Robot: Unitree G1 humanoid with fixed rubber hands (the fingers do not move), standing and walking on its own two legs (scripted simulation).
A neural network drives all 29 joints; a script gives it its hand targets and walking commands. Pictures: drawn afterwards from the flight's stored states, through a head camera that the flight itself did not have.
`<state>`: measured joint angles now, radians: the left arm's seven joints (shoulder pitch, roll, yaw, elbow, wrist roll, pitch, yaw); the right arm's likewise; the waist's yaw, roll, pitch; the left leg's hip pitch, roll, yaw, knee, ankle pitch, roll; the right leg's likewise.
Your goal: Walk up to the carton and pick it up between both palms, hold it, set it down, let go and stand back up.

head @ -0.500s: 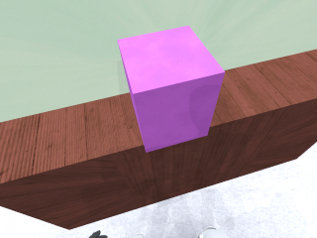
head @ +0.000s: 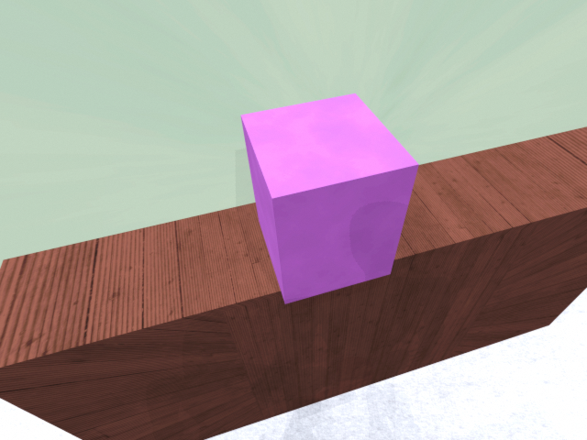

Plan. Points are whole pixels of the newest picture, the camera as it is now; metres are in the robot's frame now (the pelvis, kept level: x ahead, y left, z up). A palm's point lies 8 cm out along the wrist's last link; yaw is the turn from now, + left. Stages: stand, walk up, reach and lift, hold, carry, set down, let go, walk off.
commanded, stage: walk up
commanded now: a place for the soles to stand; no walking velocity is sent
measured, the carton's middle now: (320, 199) +0.50 -0.01 +0.05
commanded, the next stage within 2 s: none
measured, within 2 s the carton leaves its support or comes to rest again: neither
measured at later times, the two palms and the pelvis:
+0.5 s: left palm out of the picture +0.09 +0.20 -0.13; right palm out of the picture -0.05 -0.32 -0.12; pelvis +0.03 -0.08 +0.00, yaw +1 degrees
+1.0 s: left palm out of the picture +0.07 +0.04 -0.13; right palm out of the picture +0.24 -0.44 -0.13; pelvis +0.09 -0.20 -0.01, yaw +17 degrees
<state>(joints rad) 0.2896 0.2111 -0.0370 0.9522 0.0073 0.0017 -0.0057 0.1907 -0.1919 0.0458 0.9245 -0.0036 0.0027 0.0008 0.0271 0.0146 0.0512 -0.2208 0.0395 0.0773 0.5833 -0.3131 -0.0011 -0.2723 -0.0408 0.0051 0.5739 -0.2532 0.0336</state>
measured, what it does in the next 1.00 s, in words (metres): steps to the right, turning left: right foot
